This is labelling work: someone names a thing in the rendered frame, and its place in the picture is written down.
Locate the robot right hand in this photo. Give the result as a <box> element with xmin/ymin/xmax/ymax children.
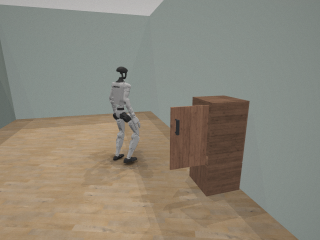
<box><xmin>132</xmin><ymin>117</ymin><xmax>141</xmax><ymax>130</ymax></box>

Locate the left robot upper arm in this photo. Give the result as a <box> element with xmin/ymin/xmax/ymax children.
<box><xmin>109</xmin><ymin>82</ymin><xmax>115</xmax><ymax>101</ymax></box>

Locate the robot left foot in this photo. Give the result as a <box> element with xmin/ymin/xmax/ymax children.
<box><xmin>113</xmin><ymin>154</ymin><xmax>124</xmax><ymax>161</ymax></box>

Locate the right robot forearm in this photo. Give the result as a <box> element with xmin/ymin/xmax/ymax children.
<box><xmin>125</xmin><ymin>98</ymin><xmax>136</xmax><ymax>118</ymax></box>

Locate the left robot forearm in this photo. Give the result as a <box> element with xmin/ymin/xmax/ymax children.
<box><xmin>109</xmin><ymin>99</ymin><xmax>117</xmax><ymax>112</ymax></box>

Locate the cupboard door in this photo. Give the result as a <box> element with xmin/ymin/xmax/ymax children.
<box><xmin>169</xmin><ymin>105</ymin><xmax>210</xmax><ymax>170</ymax></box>

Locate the right robot upper arm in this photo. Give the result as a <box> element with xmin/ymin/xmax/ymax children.
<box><xmin>123</xmin><ymin>82</ymin><xmax>131</xmax><ymax>104</ymax></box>

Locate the handle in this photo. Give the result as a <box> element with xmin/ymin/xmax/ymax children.
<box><xmin>175</xmin><ymin>119</ymin><xmax>180</xmax><ymax>136</ymax></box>

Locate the right robot thigh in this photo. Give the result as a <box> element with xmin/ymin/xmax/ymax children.
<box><xmin>122</xmin><ymin>113</ymin><xmax>139</xmax><ymax>140</ymax></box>

